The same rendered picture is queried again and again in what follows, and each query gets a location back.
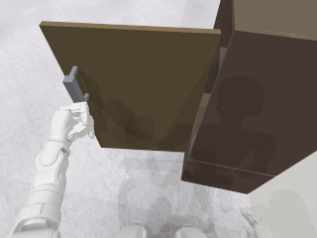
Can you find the left robot forearm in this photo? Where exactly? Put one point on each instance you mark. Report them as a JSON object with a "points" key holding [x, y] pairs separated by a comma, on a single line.
{"points": [[42, 208]]}

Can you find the robot thigh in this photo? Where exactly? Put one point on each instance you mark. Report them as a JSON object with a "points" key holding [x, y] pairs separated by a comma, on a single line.
{"points": [[189, 232], [132, 231]]}

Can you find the cupboard door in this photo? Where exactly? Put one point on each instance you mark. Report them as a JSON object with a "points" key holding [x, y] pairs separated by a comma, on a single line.
{"points": [[145, 83]]}

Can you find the right robot thigh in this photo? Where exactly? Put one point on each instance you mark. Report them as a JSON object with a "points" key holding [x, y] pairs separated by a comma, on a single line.
{"points": [[189, 232]]}

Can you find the robot left hand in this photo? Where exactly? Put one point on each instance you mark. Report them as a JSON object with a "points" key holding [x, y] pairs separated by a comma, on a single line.
{"points": [[64, 128]]}

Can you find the robot right hand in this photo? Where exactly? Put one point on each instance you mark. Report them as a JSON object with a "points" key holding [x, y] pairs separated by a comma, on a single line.
{"points": [[260, 230]]}

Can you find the handle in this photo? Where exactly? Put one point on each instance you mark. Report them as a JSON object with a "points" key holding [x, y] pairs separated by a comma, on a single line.
{"points": [[72, 87]]}

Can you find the left robot upper arm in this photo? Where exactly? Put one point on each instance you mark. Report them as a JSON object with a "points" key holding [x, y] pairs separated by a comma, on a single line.
{"points": [[40, 233]]}

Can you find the left robot thigh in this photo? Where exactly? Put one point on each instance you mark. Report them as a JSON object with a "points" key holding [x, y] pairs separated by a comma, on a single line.
{"points": [[132, 231]]}

